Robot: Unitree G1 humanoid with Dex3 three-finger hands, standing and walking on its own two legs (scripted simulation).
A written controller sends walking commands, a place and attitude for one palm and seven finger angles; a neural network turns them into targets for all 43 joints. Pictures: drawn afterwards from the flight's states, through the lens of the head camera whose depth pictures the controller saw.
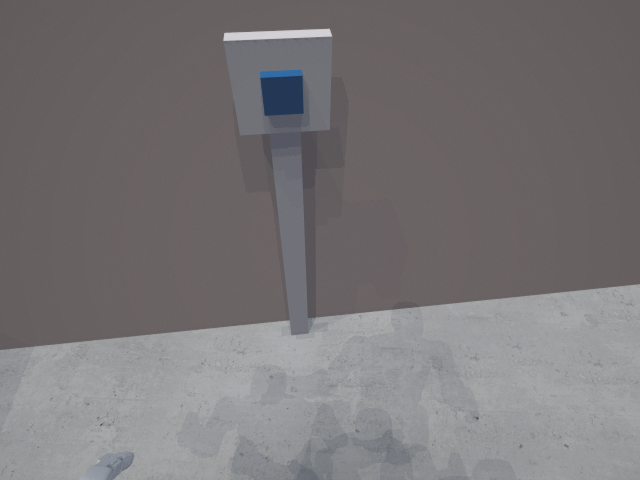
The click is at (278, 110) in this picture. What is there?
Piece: button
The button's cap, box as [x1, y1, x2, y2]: [260, 70, 303, 115]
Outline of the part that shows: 300,70 260,72 265,115 303,113 302,77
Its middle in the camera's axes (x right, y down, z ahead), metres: -0.06 -0.24 +0.64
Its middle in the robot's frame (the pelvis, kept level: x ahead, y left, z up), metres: +0.66 +0.10 +0.15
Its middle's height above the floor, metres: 0.92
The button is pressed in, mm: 0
